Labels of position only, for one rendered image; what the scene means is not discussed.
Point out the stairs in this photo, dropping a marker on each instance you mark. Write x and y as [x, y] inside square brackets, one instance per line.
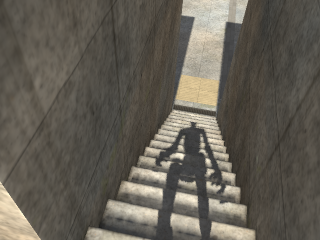
[182, 188]

